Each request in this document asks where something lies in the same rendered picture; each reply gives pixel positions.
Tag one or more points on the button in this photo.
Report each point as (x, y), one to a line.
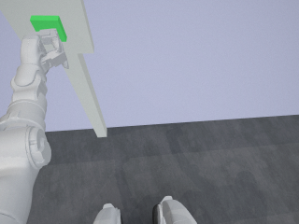
(42, 22)

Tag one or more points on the robot left upper arm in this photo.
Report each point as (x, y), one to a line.
(23, 152)

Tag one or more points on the robot right thigh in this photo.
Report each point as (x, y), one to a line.
(174, 212)

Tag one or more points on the left robot hand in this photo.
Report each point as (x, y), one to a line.
(34, 52)

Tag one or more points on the panel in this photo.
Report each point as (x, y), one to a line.
(79, 41)

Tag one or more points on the right robot shin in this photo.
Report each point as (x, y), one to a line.
(164, 199)

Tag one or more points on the robot left forearm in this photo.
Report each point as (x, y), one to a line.
(28, 105)

